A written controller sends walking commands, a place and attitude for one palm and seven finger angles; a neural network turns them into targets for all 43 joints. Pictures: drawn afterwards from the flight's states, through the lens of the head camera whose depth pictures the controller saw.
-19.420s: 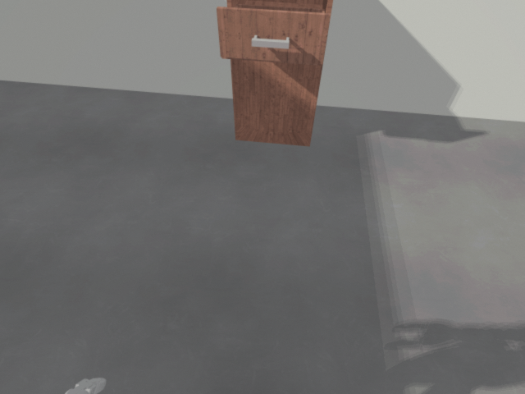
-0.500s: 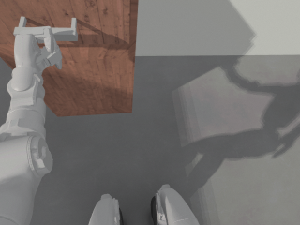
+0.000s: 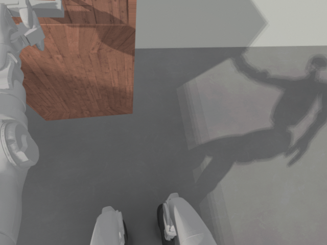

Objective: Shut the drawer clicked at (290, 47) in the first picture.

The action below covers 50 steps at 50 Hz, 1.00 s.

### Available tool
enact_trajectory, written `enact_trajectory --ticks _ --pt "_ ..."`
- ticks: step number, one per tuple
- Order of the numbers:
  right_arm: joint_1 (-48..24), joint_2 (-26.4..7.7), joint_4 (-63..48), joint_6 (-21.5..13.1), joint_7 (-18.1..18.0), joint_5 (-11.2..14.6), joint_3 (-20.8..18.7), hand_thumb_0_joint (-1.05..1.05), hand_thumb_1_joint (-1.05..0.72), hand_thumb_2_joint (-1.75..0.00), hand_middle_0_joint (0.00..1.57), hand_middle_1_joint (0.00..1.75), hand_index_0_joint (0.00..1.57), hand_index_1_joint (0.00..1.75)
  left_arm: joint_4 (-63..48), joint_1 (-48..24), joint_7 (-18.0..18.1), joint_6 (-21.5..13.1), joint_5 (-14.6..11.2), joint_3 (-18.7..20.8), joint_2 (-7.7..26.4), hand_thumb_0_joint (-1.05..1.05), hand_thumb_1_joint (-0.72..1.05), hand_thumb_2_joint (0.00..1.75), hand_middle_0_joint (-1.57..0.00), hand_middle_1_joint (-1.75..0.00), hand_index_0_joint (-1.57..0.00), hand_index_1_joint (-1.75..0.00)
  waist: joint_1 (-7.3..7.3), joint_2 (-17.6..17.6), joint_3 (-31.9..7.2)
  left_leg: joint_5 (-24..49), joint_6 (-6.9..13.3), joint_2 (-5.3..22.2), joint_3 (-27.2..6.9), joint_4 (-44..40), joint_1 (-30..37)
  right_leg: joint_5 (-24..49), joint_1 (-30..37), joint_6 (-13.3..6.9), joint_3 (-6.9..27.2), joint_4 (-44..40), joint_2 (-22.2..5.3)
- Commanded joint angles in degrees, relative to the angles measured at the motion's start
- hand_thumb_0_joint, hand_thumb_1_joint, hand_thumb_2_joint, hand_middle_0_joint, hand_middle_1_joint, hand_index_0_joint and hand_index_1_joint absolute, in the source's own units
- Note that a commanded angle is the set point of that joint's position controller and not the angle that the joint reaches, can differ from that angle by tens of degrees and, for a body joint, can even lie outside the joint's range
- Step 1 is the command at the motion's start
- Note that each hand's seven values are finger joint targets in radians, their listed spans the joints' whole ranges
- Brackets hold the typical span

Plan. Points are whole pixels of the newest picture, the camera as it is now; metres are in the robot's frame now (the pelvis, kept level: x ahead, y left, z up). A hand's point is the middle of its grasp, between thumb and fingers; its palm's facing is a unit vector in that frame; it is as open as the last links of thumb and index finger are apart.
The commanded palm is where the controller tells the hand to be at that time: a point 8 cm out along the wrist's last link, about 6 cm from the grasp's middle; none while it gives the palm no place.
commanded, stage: push the drawer shut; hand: left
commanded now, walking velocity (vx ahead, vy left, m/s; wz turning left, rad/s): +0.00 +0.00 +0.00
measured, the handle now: (26, 0) +0.66 +0.20 +0.07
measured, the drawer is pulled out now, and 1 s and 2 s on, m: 0.00 0.00 0.00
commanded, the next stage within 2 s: pull the fist back off the drawer in 0.22 s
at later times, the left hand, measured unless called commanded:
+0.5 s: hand (32, 26) +0.58 +0.19 +0.08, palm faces +0.00 -1.00 -0.04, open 3.4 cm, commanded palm +0.60 +0.19 +0.08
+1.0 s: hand (36, 30) +0.57 +0.18 +0.07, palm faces +0.02 -1.00 -0.01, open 3.2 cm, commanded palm +0.55 +0.20 +0.08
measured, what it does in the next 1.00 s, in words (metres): stands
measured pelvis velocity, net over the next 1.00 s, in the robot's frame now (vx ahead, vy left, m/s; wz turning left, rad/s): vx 0.00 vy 0.01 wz -0.02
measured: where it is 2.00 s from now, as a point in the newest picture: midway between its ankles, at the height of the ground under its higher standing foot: (144, 242)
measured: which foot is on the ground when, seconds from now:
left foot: down 0.00-1.00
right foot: down 0.00-1.00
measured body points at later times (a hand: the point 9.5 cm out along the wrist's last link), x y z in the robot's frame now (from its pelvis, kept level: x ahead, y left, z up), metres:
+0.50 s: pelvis -0.03 +0.01 -0.02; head +0.17 +0.05 +0.38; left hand +0.58 +0.24 +0.08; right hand -0.09 -0.24 -0.10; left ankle +0.00 +0.10 -0.64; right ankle +0.03 -0.12 -0.64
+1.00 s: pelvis +0.00 +0.01 +0.00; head +0.18 +0.04 +0.41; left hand +0.57 +0.23 +0.08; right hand -0.06 -0.24 -0.09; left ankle +0.00 +0.10 -0.64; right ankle +0.03 -0.12 -0.64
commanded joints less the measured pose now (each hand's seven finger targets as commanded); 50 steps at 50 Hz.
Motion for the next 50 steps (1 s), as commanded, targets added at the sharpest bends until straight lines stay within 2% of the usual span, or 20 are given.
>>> enact_trajectory --ticks 1,3,6,8,11,13,16,19,25,28,29,31,33,36,37,42,45,46,48,50 --pt "14.63 -11.89 0.41 -0.54 -0.8 -0.18 -3.62 0.0 -0.9 -0.9 0.2 0.3 0.2 0.3 -13.84 -38.33 1.5 -2.97 -1.19 -0.14 14.73 0.0 0.9 0.9 -1.4 -1.6 -1.4 -1.6 -5.0 13.5 -32.07 25.1 0.67 -0.65 -4.89 -4.72 26.02 14.2 9.82 -0.72 3.13 -6.05 2.43" --pt "14.78 -12.06 0.82 -1.02 -0.86 -0.23 -3.41 0.0 -0.9 -0.9 0.2 0.3 0.2 0.3 -13.29 -40.11 1.65 -2.54 -1.24 -1.06 14.25 0.0 0.9 0.9 -1.4 -1.6 -1.4 -1.6 -5.89 14.27 -31.01 23.43 0.67 -0.54 -5.29 -4.8 25.89 12.3 7.81 -0.74 2.77 -6.21 2.45" --pt "15.05 -12.27 1.19 -1.78 -0.88 -0.51 -3.29 0.0 -0.9 -0.9 0.2 0.3 0.2 0.3 -14.85 -43.66 1.97 -2.7 -0.83 -1.83 14.3 0.0 0.9 0.9 -1.4 -1.6 -1.4 -1.6 -6.27 17.63 -33.36 23.01 0.4 -0.43 -6.26 -4.47 28.32 10.86 4.98 -0.98 2.37 -5.51 2.45" --pt "15.31 -12.39 1.46 -2.3 -0.91 -0.54 -2.94 0.0 -0.9 -0.9 0.2 0.3 0.2 0.3 -13.58 -44.21 2.22 -2.05 -0.95 -2.07 14.43 0.0 0.9 0.9 -1.4 -1.6 -1.4 -1.6 -6.89 16.39 -32.05 21.31 0.63 -0.48 -6.17 -4.39 26.43 9.99 5.19 -0.92 2.38 -5.78 2.55" --pt "15.06 -12.55 1.68 -3.05 -1.04 -0.6 -2.65 0.0 -0.9 -0.9 0.2 0.3 0.2 0.3 -13.5 -46.44 2.51 -1.66 -0.4 -3.75 13.57 0.0 0.9 0.9 -1.4 -1.6 -1.4 -1.6 -7.51 18.77 -32.05 19.04 0.53 -0.41 -6.78 -4.53 26.66 8.05 2.47 -1.05 2.08 -5.36 2.45" --pt "14.93 -12.84 1.92 -3.67 -1.36 -0.42 -2.23 0.0 -0.9 -0.9 0.2 0.3 0.2 0.3 -11.1 -45.84 2.8 -0.69 -0.25 -4.1 13.89 0.0 0.9 0.9 -1.4 -1.6 -1.4 -1.6 -8.14 16.44 -29.24 14.69 0.85 -0.32 -6.63 -5.03 23.49 5.7 2.23 -0.85 2.1 -5.74 2.37" --pt "14.75 -13.05 2.09 -4.92 -1.8 -0.39 -1.84 0.0 -0.9 -0.9 0.2 0.3 0.2 0.3 -11.77 -47.56 3.02 -0.21 -0.01 -4.91 14.25 0.0 0.9 0.9 -1.4 -1.6 -1.4 -1.6 -8.68 18.69 -30.11 12.7 0.99 -0.08 -6.63 -5.13 23.13 4.67 1.0 -0.79 2.17 -5.41 2.24" --pt "15.37 -13.02 1.74 -5.6 -1.81 -0.51 -1.66 0.0 -0.9 -0.9 0.2 0.3 0.2 0.3 -10.64 -47.05 3.09 0.44 0.27 -4.31 14.83 0.0 0.9 0.9 -1.4 -1.6 -1.4 -1.6 -8.57 18.38 -30.74 12.6 1.05 -0.29 -6.97 -5.12 22.82 4.51 1.11 -0.94 1.86 -5.08 2.35" --pt "15.63 -13.2 1.06 -5.67 -1.33 -0.63 -1.71 0.0 -0.9 -0.9 0.2 0.3 0.2 0.3 -10.68 -46.89 2.73 1.44 0.76 -3.25 15.76 0.0 0.9 0.9 -1.4 -1.6 -1.4 -1.6 -7.74 18.74 -30.63 11.88 0.73 -0.3 -7.62 -5.03 22.77 4.27 0.3 -1.13 1.43 -4.48 2.32" --pt "15.95 -13.28 0.54 -5.46 -1.26 -0.79 -1.61 0.0 -0.9 -0.9 0.2 0.3 0.2 0.3 -11.72 -46.47 2.61 1.76 0.77 -1.13 18.57 0.0 0.9 0.9 -1.4 -1.6 -1.4 -1.6 -6.88 17.4 -31.43 11.47 0.92 -0.39 -7.44 -4.99 20.83 4.13 2.59 -1.08 1.49 -4.27 2.27" --pt "16.0 -13.28 0.29 -5.46 -1.06 -0.8 -1.78 0.0 -0.9 -0.9 0.2 0.3 0.2 0.3 -12.31 -45.83 2.41 1.64 1.01 -1.16 18.09 0.0 0.9 0.9 -1.4 -1.6 -1.4 -1.6 -6.41 19.16 -32.65 12.43 0.64 -0.27 -8.13 -5.23 23.15 4.47 1.28 -1.32 1.17 -3.78 2.27" --pt "15.96 -13.26 0.3 -5.15 -0.88 -0.72 -1.98 0.0 -0.9 -0.9 0.2 0.3 0.2 0.3 -11.96 -44.96 2.36 2.12 0.84 -1.75 16.63 0.0 0.9 0.9 -1.4 -1.6 -1.4 -1.6 -6.55 17.41 -31.34 11.83 0.49 -0.02 -8.66 -5.65 23.38 4.33 0.5 -1.09 0.92 -3.93 2.18" --pt "15.77 -13.33 -0.04 -4.89 -0.6 -0.66 -2.15 0.0 -0.9 -0.9 0.2 0.3 0.2 0.3 -11.69 -41.93 2.37 2.59 0.63 -0.92 16.5 0.0 0.9 0.9 -1.4 -1.6 -1.4 -1.6 -5.38 17.21 -30.66 11.48 0.37 -0.03 -8.58 -6.19 23.56 4.09 0.74 -1.22 0.81 -4.17 2.16" --pt "15.82 -13.18 -0.5 -4.53 -0.01 -0.64 -2.93 0.0 -0.9 -0.9 0.2 0.3 0.2 0.3 -16.4 -39.24 2.3 1.96 -0.08 -0.69 14.55 0.0 0.9 0.9 -1.4 -1.6 -1.4 -1.6 -3.77 19.5 -34.52 16.17 -0.51 0.36 -10.03 -7.31 30.26 6.39 0.41 -1.35 0.42 -3.92 2.04" --pt "15.56 -13.05 -0.49 -4.26 0.17 -0.59 -3.18 0.0 -0.9 -0.9 0.2 0.3 0.2 0.3 -16.7 -37.36 2.18 1.99 -0.31 -1.05 13.02 0.0 0.9 0.9 -1.4 -1.6 -1.4 -1.6 -3.41 18.9 -34.54 16.92 -0.65 0.43 -9.83 -7.41 31.03 6.76 0.65 -1.37 0.38 -4.15 2.02" --pt "15.0 -12.62 -1.12 -3.01 0.76 -0.31 -3.58 0.0 -0.9 -0.9 0.2 0.3 0.2 0.3 -18.58 -30.49 2.31 1.5 -1.24 0.04 12.14 0.0 0.9 0.9 -1.4 -1.6 -1.4 -1.6 -1.73 15.01 -32.98 20.42 -0.07 -0.05 -7.33 -7.74 29.51 8.67 5.99 -1.21 0.96 -5.81 2.27" --pt "14.54 -12.27 -2.08 -2.02 0.99 -0.06 -3.96 0.0 -0.9 -0.9 0.2 0.3 0.2 0.3 -20.12 -24.04 2.34 0.33 -1.55 1.47 12.29 0.0 0.9 0.9 -1.4 -1.6 -1.4 -1.6 0.49 13.78 -34.06 25.01 -0.34 -0.13 -6.51 -8.3 31.22 11.27 9.14 -1.4 0.96 -5.92 2.33" --pt "14.0 -11.99 -2.21 -1.81 1.13 0.0 -4.22 0.0 -0.9 -0.9 0.2 0.3 0.2 0.3 -20.4 -22.74 2.25 0.08 -2.14 0.55 10.13 0.0 0.9 0.9 -1.4 -1.6 -1.4 -1.6 0.29 13.26 -33.24 25.61 -0.18 -0.23 -5.88 -8.17 31.01 12.14 9.66 -1.24 1.21 -6.44 2.34" --pt "13.97 -11.98 -2.06 -1.23 1.03 0.13 -4.54 0.0 -0.9 -0.9 0.2 0.3 0.2 0.3 -21.79 -22.2 2.31 -0.85 -2.79 1.78 11.19 0.0 0.9 0.9 -1.4 -1.6 -1.4 -1.6 0.47 11.27 -32.77 27.12 0.05 -0.33 -5.16 -8.27 30.27 14.54 12.56 -1.03 1.62 -6.84 2.43" --pt "13.86 -11.66 -2.01 -0.7 1.06 0.17 -4.8 0.0 -0.9 -0.9 0.2 0.3 0.2 0.3 -22.06 -20.87 2.13 -1.7 -3.1 0.94 9.26 0.0 0.9 0.9 -1.4 -1.6 -1.4 -1.6 0.46 10.78 -32.8 30.48 -0.02 -0.44 -4.76 -8.1 31.44 17.54 13.26 -1.07 1.75 -6.61 2.38"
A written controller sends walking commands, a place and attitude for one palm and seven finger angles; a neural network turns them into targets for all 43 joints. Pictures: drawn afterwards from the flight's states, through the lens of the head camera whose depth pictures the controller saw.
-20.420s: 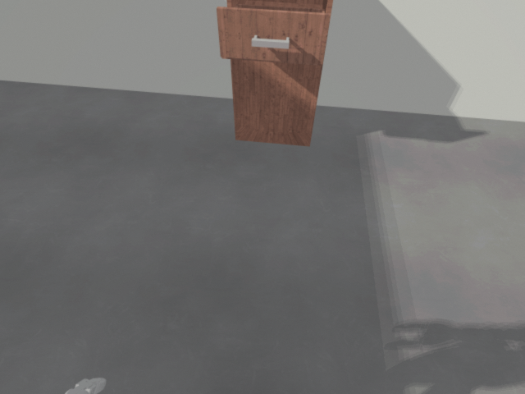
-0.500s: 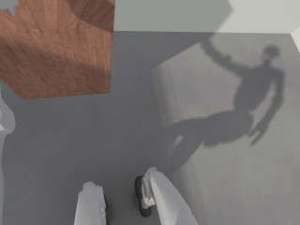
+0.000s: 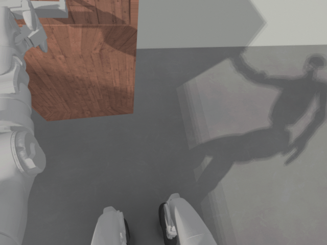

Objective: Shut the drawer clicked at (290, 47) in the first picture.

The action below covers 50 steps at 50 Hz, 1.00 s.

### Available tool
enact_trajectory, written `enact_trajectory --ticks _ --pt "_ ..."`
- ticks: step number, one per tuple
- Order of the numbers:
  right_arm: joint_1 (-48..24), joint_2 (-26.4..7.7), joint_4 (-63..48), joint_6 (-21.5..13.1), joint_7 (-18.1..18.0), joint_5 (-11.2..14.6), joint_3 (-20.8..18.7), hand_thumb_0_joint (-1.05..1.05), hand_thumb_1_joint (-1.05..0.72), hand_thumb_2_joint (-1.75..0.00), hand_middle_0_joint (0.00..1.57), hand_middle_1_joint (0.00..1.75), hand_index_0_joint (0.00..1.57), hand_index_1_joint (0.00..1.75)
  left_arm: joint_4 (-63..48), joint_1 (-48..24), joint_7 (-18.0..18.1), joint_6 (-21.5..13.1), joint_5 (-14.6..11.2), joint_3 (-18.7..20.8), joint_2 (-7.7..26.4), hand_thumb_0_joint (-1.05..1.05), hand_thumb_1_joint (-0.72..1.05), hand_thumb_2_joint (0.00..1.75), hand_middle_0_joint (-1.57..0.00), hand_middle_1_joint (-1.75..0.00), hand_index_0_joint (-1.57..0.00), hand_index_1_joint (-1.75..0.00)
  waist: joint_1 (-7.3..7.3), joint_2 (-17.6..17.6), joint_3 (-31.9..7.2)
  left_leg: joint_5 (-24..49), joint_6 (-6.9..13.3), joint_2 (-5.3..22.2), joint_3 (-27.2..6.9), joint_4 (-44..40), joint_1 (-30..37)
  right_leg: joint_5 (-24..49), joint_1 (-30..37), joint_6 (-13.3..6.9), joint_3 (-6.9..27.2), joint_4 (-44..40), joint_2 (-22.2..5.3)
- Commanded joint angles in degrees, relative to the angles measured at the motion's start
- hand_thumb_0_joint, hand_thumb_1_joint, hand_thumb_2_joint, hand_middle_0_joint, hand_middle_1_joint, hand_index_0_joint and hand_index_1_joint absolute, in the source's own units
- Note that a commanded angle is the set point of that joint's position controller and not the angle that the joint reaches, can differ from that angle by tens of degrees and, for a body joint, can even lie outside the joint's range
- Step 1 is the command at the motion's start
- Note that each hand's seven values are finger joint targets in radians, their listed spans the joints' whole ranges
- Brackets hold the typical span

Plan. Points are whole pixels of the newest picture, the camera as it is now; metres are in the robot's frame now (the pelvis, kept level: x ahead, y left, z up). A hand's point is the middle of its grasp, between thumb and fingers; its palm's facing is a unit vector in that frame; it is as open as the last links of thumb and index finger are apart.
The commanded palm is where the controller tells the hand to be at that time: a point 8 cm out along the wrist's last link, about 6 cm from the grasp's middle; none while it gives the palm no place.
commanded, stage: pull the fist back off the drawer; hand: left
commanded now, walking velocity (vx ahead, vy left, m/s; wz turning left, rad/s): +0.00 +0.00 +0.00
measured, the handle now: (31, 1) +0.66 +0.20 +0.07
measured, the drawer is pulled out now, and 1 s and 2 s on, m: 0.00 0.00 0.00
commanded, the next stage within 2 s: draw the hand back to the body in 0.02 s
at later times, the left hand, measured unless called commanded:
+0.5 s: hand (13, 61) +0.46 +0.19 +0.13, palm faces +0.03 -1.00 -0.04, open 3.3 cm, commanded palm +0.42 +0.24 +0.14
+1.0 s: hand out of the picture +0.31 +0.22 +0.20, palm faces +0.34 -0.90 -0.27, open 3.3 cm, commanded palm +0.25 +0.26 +0.22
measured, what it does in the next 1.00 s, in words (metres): rises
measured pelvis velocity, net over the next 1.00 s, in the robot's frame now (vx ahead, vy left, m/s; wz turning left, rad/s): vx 0.04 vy -0.02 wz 0.05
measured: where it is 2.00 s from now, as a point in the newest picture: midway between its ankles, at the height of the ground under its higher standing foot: (146, 241)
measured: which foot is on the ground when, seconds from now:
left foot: down 0.00-1.00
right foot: down 0.00-1.00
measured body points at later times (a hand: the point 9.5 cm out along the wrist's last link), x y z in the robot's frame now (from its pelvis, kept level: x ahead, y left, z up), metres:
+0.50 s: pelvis +0.06 -0.01 +0.06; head +0.15 +0.00 +0.50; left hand +0.46 +0.25 +0.13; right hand +0.14 -0.27 -0.06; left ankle +0.00 +0.09 -0.64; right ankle +0.03 -0.14 -0.64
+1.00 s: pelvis +0.04 -0.02 +0.09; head +0.04 -0.03 +0.54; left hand +0.28 +0.27 +0.22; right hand +0.24 -0.22 +0.01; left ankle +0.00 +0.09 -0.64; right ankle +0.03 -0.14 -0.64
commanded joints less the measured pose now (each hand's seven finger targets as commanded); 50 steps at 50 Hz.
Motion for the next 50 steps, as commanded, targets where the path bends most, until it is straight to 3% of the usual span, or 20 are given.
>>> enact_trajectory --ticks 1,5,6,8,10,11,13,14,19,22,25,28,31,32,33,34,37,41,45,50 --pt "12.53 -11.9 -0.92 1.13 -0.51 0.16 -5.1 0.0 -0.9 -0.9 0.2 0.3 0.2 0.3 -15.44 -23.77 -0.36 -5.78 -2.26 0.07 10.81 0.0 0.9 0.9 -1.4 -1.6 -1.4 -1.6 0.72 11.12 -33.23 31.88 -1.3 -0.32 -5.84 -7.39 32.66 17.47 13.91 -2.12 0.51 -5.18 2.29" --pt "12.11 -11.61 -1.06 2.33 -0.41 0.41 -5.38 0.0 -0.9 -0.9 0.2 0.3 0.2 0.3 -12.97 -18.11 -0.73 -6.19 -2.97 -0.2 8.8 0.0 0.9 0.9 -1.4 -1.6 -1.4 -1.6 1.49 8.4 -31.22 34.76 -1.17 -0.67 -4.73 -7.59 31.97 21.2 16.63 -2.07 0.97 -5.65 2.33" --pt "11.75 -11.32 -0.98 2.58 -0.46 0.48 -5.47 0.0 -0.9 -0.9 0.2 0.3 0.2 0.3 -13.34 -19.41 -0.98 -6.3 -3.19 -1.61 7.2 0.0 0.9 0.9 -1.4 -1.6 -1.4 -1.6 0.83 7.77 -30.2 34.09 -1.07 -0.67 -4.59 -7.63 31.44 21.42 16.64 -1.94 0.97 -5.76 2.26" --pt "11.12 -11.42 -3.3 3.15 -0.38 0.94 -5.96 0.0 -0.9 -0.9 0.2 0.3 0.2 0.3 -19.93 -11.44 -1.47 -6.77 -4.38 2.35 10.68 0.0 0.9 0.9 -1.4 -1.6 -1.4 -1.6 5.06 9.59 -36.54 39.1 -1.31 -1.09 -3.71 -9.28 35.5 25.93 23.63 -2.23 1.4 -6.51 2.27" --pt "9.99 -10.61 -5.31 3.55 -0.13 1.86 -6.31 0.0 -0.9 -0.9 0.2 0.3 0.2 0.3 -27.78 -3.24 -2.51 -6.46 -6.01 1.15 8.68 0.0 0.9 0.9 -1.4 -1.6 -1.4 -1.6 7.02 11.07 -40.89 47.08 -1.67 -1.07 -3.39 -10.75 41.27 31.93 28.27 -2.14 1.62 -7.64 2.45" --pt "8.93 -10.09 -5.98 3.52 -0.04 2.44 -6.51 0.0 -0.9 -0.9 0.2 0.3 0.2 0.3 -30.5 -0.04 -3.02 -5.78 -7.26 -0.14 6.38 0.0 0.9 0.9 -1.4 -1.6 -1.4 -1.6 7.33 9.6 -40.02 47.19 -1.44 -1.23 -2.75 -11.5 41.4 34.22 30.72 -1.94 1.8 -8.89 2.43" --pt "7.46 -9.78 -6.85 3.32 -0.38 3.46 -6.79 0.0 -0.9 -0.9 0.2 0.3 0.2 0.3 -35.31 4.53 -3.37 -4.41 -9.22 -0.17 5.65 0.0 0.9 0.9 -1.4 -1.6 -1.4 -1.6 7.98 5.57 -37.64 45.53 -0.97 -1.28 -2.03 -13.83 39.93 37.05 35.94 -1.69 1.89 -10.63 2.36" --pt "6.76 -9.58 -7.34 2.93 -0.59 3.8 -6.79 0.0 -0.9 -0.9 0.2 0.3 0.2 0.3 -38.3 7.09 -3.5 -3.97 -10.15 -1.46 3.92 0.0 0.9 0.9 -1.4 -1.6 -1.4 -1.6 8.19 5.97 -37.51 46.33 -0.81 -1.43 -1.77 -14.27 40.8 38.57 37.11 -1.72 2.12 -11.13 2.23" --pt "2.48 -8.71 -7.14 0.55 -1.67 4.97 -6.86 0.0 -0.9 -0.9 0.2 0.3 0.2 0.3 -45.75 15.74 -2.51 -3.3 -12.67 -5.16 -1.84 0.0 0.9 0.9 -1.4 -1.6 -1.4 -1.6 8.25 3.65 -27.76 41.26 -0.68 -1.49 -0.66 -18.55 42.87 34.8 38.48 -1.33 1.9 -15.13 1.96" --pt "0.44 -8.61 -6.81 -0.2 -2.2 5.31 -6.76 0.0 -0.9 -0.9 0.2 0.3 0.2 0.3 -45.27 22.12 -2.82 -2.07 -13.15 -5.59 -2.74 0.0 0.9 0.9 -1.4 -1.6 -1.4 -1.6 9.2 2.4 -22.49 41.6 -0.96 -1.35 -0.54 -20.49 42.82 34.41 39.64 -1.28 1.53 -16.08 1.45" --pt "-2.06 -8.0 -8.28 -1.38 -2.53 5.56 -6.62 0.0 -0.9 -0.9 0.2 0.3 0.2 0.3 -52.05 27.75 -3.99 -1.27 -14.15 -6.26 -3.51 0.0 0.9 0.9 -1.4 -1.6 -1.4 -1.6 11.0 4.91 -24.65 45.44 -1.21 -1.55 -0.49 -21.77 46.74 37.41 43.66 -1.39 1.69 -16.74 0.72" --pt "-5.45 -7.69 -9.59 -2.75 -3.07 6.01 -6.25 0.0 -0.9 -0.9 0.2 0.3 0.2 0.3 -55.92 33.75 -4.48 0.23 -15.7 -7.01 -5.55 0.0 0.9 0.9 -1.4 -1.6 -1.4 -1.6 11.5 0.77 -20.44 42.38 -1.16 -1.57 -0.72 -23.9 46.56 35.96 45.08 -1.27 0.98 -18.32 0.54" --pt "-8.07 -7.67 -10.47 -3.68 -3.72 6.43 -5.84 0.0 -0.9 -0.9 0.2 0.3 0.2 0.3 -58.62 35.98 -4.93 2.23 -16.29 -7.32 -6.15 0.0 0.9 0.9 -1.4 -1.6 -1.4 -1.6 11.71 -0.08 -17.01 38.06 -1.11 -1.97 -0.64 -25.77 46.9 33.37 45.57 -1.32 0.93 -19.81 0.4" --pt "-12.42 -6.75 -11.24 -2.7 -4.5 6.24 -6.41 0.0 -0.9 -0.9 0.2 0.3 0.2 0.3 -63.99 36.47 1.88 4.12 -8.58 -9.73 -2.21 0.0 0.9 0.9 -1.4 -1.6 -1.4 -1.6 14.98 1.08 -17.65 37.52 -1.23 -2.26 -0.3 -28.47 49.64 29.76 48.18 -2.12 3.05 -22.89 -1.19" --pt "-12.84 -6.1 -12.05 -2.64 -5.09 6.02 -6.26 0.0 -0.9 -0.9 0.2 0.3 0.2 0.3 -65.87 38.89 5.6 5.94 -7.96 -11.28 -6.12 0.0 0.9 0.9 -1.4 -1.6 -1.4 -1.6 13.58 0.26 -15.46 34.55 -1.43 -2.03 -0.11 -30.18 50.95 27.68 47.86 -2.01 2.57 -24.45 -1.15" --pt "-13.82 -6.21 -11.8 -2.62 -5.52 6.17 -5.99 0.0 -0.9 -0.9 0.2 0.3 0.2 0.3 -67.05 40.05 7.93 7.33 -7.29 -12.63 -7.1 0.0 0.9 0.9 -1.4 -1.6 -1.4 -1.6 13.85 -0.3 -13.84 31.91 -1.47 -2.07 -0.24 -31.7 51.22 26.09 48.81 -2.16 2.67 -25.72 -0.84" --pt "-16.15 -5.74 -11.56 -2.46 -6.64 6.06 -5.21 0.0 -0.9 -0.9 0.2 0.3 0.2 0.3 -70.16 43.78 12.54 9.93 -5.95 -11.85 -6.73 0.0 0.9 0.9 -1.4 -1.6 -1.4 -1.6 14.3 -1.15 -10.59 28.02 -1.41 -2.03 -0.09 -35.49 52.95 24.28 52.34 -2.27 2.36 -28.22 -1.08" --pt "-18.97 -4.98 -11.19 -3.74 -7.47 5.57 -4.05 0.0 -0.9 -0.9 0.2 0.3 0.2 0.3 -75.67 48.39 15.19 11.2 -5.13 -11.27 -6.67 0.0 0.9 0.9 -1.4 -1.6 -1.4 -1.6 15.52 -0.28 -7.71 27.34 -1.19 -2.27 -0.08 -39.59 56.43 23.19 55.91 -2.32 2.32 -31.54 -1.16" --pt "-20.64 -4.59 -10.79 -4.94 -7.36 5.11 -3.66 0.0 -0.9 -0.9 0.2 0.3 0.2 0.3 -80.05 55.74 15.66 11.79 -5.21 -11.04 -7.72 0.0 0.9 0.9 -1.4 -1.6 -1.4 -1.6 16.3 -1.58 -3.3 26.5 -1.19 -2.18 0.06 -42.72 57.97 21.96 58.09 -2.19 2.24 -34.7 -1.03" --pt "-21.64 -4.15 -10.5 -6.23 -6.99 4.56 -3.62 0.0 -0.9 -0.9 0.2 0.3 0.2 0.3 -87.85 64.62 15.59 11.59 -5.15 -9.45 -7.73 0.0 0.9 0.9 -1.4 -1.6 -1.4 -1.6 17.12 -0.49 -1.75 28.11 -1.18 -2.2 0.37 -44.7 60.17 23.09 60.89 -2.14 2.4 -36.95 -1.11"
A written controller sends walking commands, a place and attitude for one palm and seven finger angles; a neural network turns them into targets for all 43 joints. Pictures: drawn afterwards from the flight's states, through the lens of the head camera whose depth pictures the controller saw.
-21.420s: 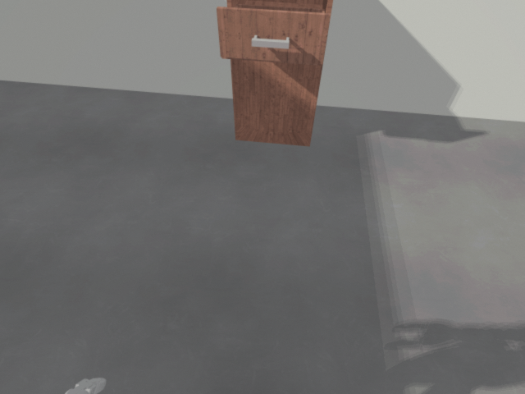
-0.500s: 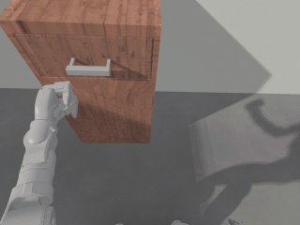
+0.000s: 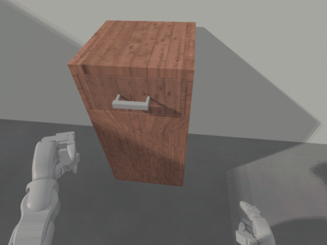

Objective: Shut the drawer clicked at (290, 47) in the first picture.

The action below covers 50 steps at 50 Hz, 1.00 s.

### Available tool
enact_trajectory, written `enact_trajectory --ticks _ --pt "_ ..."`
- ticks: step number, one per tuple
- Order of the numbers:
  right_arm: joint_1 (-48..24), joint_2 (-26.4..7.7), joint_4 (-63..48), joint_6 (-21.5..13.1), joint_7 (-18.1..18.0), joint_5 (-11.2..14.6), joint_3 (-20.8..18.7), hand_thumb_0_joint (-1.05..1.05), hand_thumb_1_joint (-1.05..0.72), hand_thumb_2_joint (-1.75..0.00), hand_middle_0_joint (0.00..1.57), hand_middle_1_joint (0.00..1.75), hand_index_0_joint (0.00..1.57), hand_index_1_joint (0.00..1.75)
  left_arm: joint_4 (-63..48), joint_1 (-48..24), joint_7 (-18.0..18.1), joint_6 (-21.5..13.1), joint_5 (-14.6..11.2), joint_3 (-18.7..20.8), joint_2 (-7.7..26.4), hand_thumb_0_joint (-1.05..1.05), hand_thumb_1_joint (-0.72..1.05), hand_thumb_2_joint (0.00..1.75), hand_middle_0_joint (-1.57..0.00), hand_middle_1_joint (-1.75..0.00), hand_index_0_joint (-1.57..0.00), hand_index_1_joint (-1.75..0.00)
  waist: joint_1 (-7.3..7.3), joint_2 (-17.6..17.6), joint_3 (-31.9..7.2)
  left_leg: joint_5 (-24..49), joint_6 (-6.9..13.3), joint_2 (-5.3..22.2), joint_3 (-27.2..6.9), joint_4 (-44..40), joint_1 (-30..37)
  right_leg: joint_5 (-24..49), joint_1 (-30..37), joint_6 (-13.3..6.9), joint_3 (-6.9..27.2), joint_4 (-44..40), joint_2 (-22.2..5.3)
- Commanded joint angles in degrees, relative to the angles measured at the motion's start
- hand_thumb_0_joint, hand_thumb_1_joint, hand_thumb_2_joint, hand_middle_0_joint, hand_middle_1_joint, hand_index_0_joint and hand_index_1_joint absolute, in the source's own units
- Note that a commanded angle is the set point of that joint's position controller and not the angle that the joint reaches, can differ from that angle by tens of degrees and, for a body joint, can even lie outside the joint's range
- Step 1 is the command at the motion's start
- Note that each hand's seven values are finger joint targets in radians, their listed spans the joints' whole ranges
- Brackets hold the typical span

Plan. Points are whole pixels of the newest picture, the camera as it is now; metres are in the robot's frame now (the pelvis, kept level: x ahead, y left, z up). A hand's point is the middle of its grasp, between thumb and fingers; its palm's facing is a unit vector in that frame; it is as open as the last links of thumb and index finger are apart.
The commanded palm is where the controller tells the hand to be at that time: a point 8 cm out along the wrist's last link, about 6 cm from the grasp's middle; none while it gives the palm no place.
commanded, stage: draw the hand back to the body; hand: left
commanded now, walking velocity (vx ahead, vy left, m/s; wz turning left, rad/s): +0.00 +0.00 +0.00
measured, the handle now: (131, 101) +0.62 +0.18 -0.02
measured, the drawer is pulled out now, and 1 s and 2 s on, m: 0.00 0.00 0.00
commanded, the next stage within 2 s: step back with the hand held close in 0.50 s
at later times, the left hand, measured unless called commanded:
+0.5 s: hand (32, 193) +0.17 +0.24 +0.16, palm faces +0.43 -0.81 -0.39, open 3.2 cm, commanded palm +0.12 +0.28 +0.18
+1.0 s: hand (30, 194) +0.17 +0.25 +0.15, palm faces +0.29 -0.81 -0.51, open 3.2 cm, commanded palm +0.10 +0.29 +0.18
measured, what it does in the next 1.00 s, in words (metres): stands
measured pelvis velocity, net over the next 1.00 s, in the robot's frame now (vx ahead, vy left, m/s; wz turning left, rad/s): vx -0.03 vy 0.01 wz -0.01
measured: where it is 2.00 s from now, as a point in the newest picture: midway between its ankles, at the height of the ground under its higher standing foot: outside the picture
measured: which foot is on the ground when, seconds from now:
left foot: down 0.00-1.00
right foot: down 0.00-1.00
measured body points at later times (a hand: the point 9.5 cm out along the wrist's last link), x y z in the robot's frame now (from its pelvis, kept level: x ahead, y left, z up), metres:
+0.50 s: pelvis -0.01 +0.00 +0.00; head -0.03 -0.03 +0.45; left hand +0.14 +0.28 +0.18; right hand +0.18 -0.22 -0.08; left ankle -0.03 +0.10 -0.74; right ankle -0.02 -0.12 -0.74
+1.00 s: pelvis -0.03 +0.01 +0.00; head +0.00 +0.00 +0.45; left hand +0.14 +0.29 +0.18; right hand +0.14 -0.24 -0.09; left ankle -0.03 +0.11 -0.74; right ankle -0.02 -0.12 -0.74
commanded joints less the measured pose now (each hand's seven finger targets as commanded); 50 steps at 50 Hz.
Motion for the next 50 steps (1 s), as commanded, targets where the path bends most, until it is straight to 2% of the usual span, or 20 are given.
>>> enact_trajectory --ticks 1,2,4,8,9,15,17,20,22,28,30,31,32,33,36,39,42,44,47,50 --pt "-5.94 -6.19 -7.91 -3.65 -0.12 -0.56 -2.49 0.0 -0.9 -0.9 0.2 0.3 0.2 0.3 -19.3 -4.71 0.39 -3.69 -0.32 5.79 9.8 0.0 0.9 0.9 -1.4 -1.6 -1.4 -1.6 0.07 0.65 -5.88 16.75 0.3 1.08 -0.84 -5.8 2.92 15.15 6.39 -1.54 0.27 -4.51 0.43" --pt "-5.98 -6.08 -7.88 -4.03 -0.05 -0.71 -2.61 0.0 -0.9 -0.9 0.2 0.3 0.2 0.3 -21.46 -2.99 0.48 -3.87 -0.23 6.36 10.04 0.0 0.9 0.9 -1.4 -1.6 -1.4 -1.6 0.2 1.87 -6.13 17.37 0.24 1.09 -0.79 -5.93 3.42 15.54 6.79 -1.54 0.19 -4.67 0.37" --pt "-6.24 -6.25 -7.54 -4.69 0.08 -0.91 -2.73 0.0 -0.9 -0.9 0.2 0.3 0.2 0.3 -23.07 1.31 0.5 -4.06 -0.23 7.77 10.8 0.0 0.9 0.9 -1.4 -1.6 -1.4 -1.6 0.61 -0.15 -4.17 16.43 0.21 1.17 -1.05 -6.32 2.63 14.31 6.64 -1.49 0.24 -5.56 0.74" --pt "-6.14 -5.69 -7.65 -5.86 0.21 -1.22 -3.13 0.0 -0.9 -0.9 0.2 0.3 0.2 0.3 -29.57 8.65 0.7 -4.9 -0.41 10.04 11.09 0.0 0.9 0.9 -1.4 -1.6 -1.4 -1.6 1.06 -0.1 -4.79 16.62 0.48 1.01 -0.62 -6.16 3.11 15.0 7.52 -1.23 0.36 -5.65 0.41" --pt "-6.31 -5.79 -7.44 -6.27 0.24 -1.22 -3.23 0.0 -0.9 -0.9 0.2 0.3 0.2 0.3 -30.24 10.87 0.71 -4.99 -0.39 10.73 11.61 0.0 0.9 0.9 -1.4 -1.6 -1.4 -1.6 1.21 -0.88 -3.74 16.12 0.48 1.06 -0.69 -6.1 2.7 14.46 7.18 -1.24 0.5 -6.2 0.64" --pt "-6.24 -5.33 -7.8 -8.41 -0.06 -0.99 -3.39 0.0 -0.9 -0.9 0.2 0.3 0.2 0.3 -38.08 18.85 1.26 -6.26 -0.23 12.95 11.97 0.0 0.9 0.9 -1.4 -1.6 -1.4 -1.6 1.73 1.06 -1.85 13.64 0.26 1.18 -0.92 -6.1 2.1 11.51 6.1 -1.17 0.55 -6.36 0.62" --pt "-5.86 -5.17 -7.01 -8.99 -0.34 -1.12 -3.52 0.0 -0.9 -0.9 0.2 0.3 0.2 0.3 -36.67 21.0 1.36 -6.43 -0.02 12.83 10.95 0.0 0.9 0.9 -1.4 -1.6 -1.4 -1.6 1.5 -1.17 -0.16 12.94 0.5 1.15 -0.7 -5.82 1.7 11.06 4.89 -1.06 0.48 -6.54 0.68" --pt "-5.5 -5.78 -6.48 -9.02 -0.67 -1.05 -3.74 0.0 -0.9 -0.9 0.2 0.3 0.2 0.3 -34.22 18.11 1.35 -6.2 0.16 11.34 9.74 0.0 0.9 0.9 -1.4 -1.6 -1.4 -1.6 0.72 -2.6 3.24 9.59 0.74 1.28 -0.94 -6.18 1.13 6.69 2.47 -0.85 0.78 -7.9 0.55" --pt "-5.22 -5.75 -6.32 -9.27 -0.97 -1.21 -3.92 0.0 -0.9 -0.9 0.2 0.3 0.2 0.3 -34.63 17.68 1.69 -6.57 0.47 12.1 10.33 0.0 0.9 0.9 -1.4 -1.6 -1.4 -1.6 1.08 -0.91 1.03 9.65 0.91 1.13 -0.87 -6.11 2.06 6.63 3.13 -0.98 0.96 -7.46 0.32" --pt "-5.64 -5.35 -6.38 -10.39 -1.0 -1.43 -3.59 0.0 -0.9 -0.9 0.2 0.3 0.2 0.3 -37.34 17.75 2.0 -6.98 0.61 12.74 11.21 0.0 0.9 0.9 -1.4 -1.6 -1.4 -1.6 1.95 0.81 -1.8 12.73 0.59 0.93 -1.05 -6.09 2.76 10.23 5.84 -1.2 0.82 -6.19 0.29" --pt "-5.95 -5.18 -6.23 -10.51 -1.0 -1.45 -3.36 0.0 -0.9 -0.9 0.2 0.3 0.2 0.3 -36.88 17.95 1.84 -6.79 0.52 12.6 10.84 0.0 0.9 0.9 -1.4 -1.6 -1.4 -1.6 1.94 0.82 -0.07 12.6 0.4 0.98 -1.25 -6.29 2.22 10.18 5.64 -1.27 0.95 -6.59 0.44" --pt "-5.78 -5.15 -6.17 -10.52 -0.98 -1.51 -3.37 0.0 -0.9 -0.9 0.2 0.3 0.2 0.3 -36.75 18.13 1.91 -6.74 0.57 13.21 11.32 0.0 0.9 0.9 -1.4 -1.6 -1.4 -1.6 2.08 0.83 -0.34 13.21 0.37 1.0 -1.25 -6.36 2.26 10.86 5.9 -1.3 0.76 -6.38 0.5" --pt "-4.67 -6.98 -7.81 -8.83 -0.48 -1.55 -3.94 0.0 -0.9 -0.9 0.2 0.3 0.2 0.3 -41.18 11.15 2.14 -9.58 0.5 21.51 18.46 0.0 0.9 0.9 -1.4 -1.6 -1.4 -1.6 -0.48 -1.59 4.46 9.39 1.56 1.93 -2.18 -5.0 -3.18 13.41 1.69 -1.42 7.01 -9.55 -2.32" --pt "-4.35 -5.95 -6.31 -7.67 -0.38 -1.61 -4.18 0.0 -0.9 -0.9 0.2 0.3 0.2 0.3 -34.5 17.87 1.66 -9.78 0.73 18.73 14.06 0.0 0.9 0.9 -1.4 -1.6 -1.4 -1.6 -0.77 -3.92 3.81 9.06 1.51 1.82 -2.62 -4.03 -2.15 13.26 1.01 -1.68 7.12 -10.14 -3.69" --pt "-4.57 -6.53 -7.2 -5.27 0.12 -2.02 -4.84 0.0 -0.9 -0.9 0.2 0.3 0.2 0.3 -33.27 23.85 0.88 -10.65 0.99 15.18 10.28 0.0 0.9 0.9 -1.4 -1.6 -1.4 -1.6 -1.09 -1.63 0.56 14.08 1.21 2.35 -2.36 -5.1 -1.91 17.3 2.63 -1.13 4.91 -8.14 -3.38" --pt "-5.4 -6.97 -8.21 -3.67 0.07 -1.96 -5.45 0.0 -0.9 -0.9 0.2 0.3 0.2 0.3 -35.19 26.37 1.04 -11.0 0.94 15.55 11.14 0.0 0.9 0.9 -1.4 -1.6 -1.4 -1.6 -0.98 -0.03 -3.06 18.82 1.22 2.89 -2.4 -5.8 -1.98 20.51 4.52 -0.54 3.3 -6.0 -2.8" --pt "-5.32 -6.81 -9.45 -2.42 -0.07 -1.45 -5.94 0.0 -0.9 -0.9 0.2 0.3 0.2 0.3 -37.66 28.14 1.6 -11.27 0.9 17.34 13.16 0.0 0.9 0.9 -1.4 -1.6 -1.4 -1.6 -0.89 -1.79 -7.09 23.18 1.1 3.36 -3.03 -5.53 -2.89 24.21 7.06 -0.09 2.36 -3.36 -2.4" --pt "-5.76 -6.99 -10.09 -2.02 -0.48 -1.43 -6.08 0.0 -0.9 -0.9 0.2 0.3 0.2 0.3 -40.06 28.54 2.01 -11.44 0.78 19.04 15.18 0.0 0.9 0.9 -1.4 -1.6 -1.4 -1.6 -0.58 0.04 -8.87 25.48 1.06 3.42 -3.27 -5.25 -3.73 26.79 8.16 0.07 2.25 -1.85 -2.24" --pt "-5.15 -6.71 -10.69 -1.61 -0.69 -1.14 -6.32 0.0 -0.9 -0.9 0.2 0.3 0.2 0.3 -40.98 29.55 2.26 -11.39 0.71 18.8 14.7 0.0 0.9 0.9 -1.4 -1.6 -1.4 -1.6 -0.81 -0.81 -9.45 26.61 0.97 3.88 -3.35 -4.96 -4.74 28.16 8.28 0.39 2.09 -0.15 -1.93" --pt "-5.17 -6.78 -10.7 -1.91 -1.01 -1.2 -6.43 0.0 -0.9 -0.9 0.2 0.3 0.2 0.3 -41.37 29.82 2.45 -11.61 1.01 18.87 14.74 0.0 0.9 0.9 -1.4 -1.6 -1.4 -1.6 -0.79 1.35 -8.72 24.21 1.46 4.73 -4.03 -5.97 -6.68 25.12 7.49 0.78 2.05 1.32 -1.25"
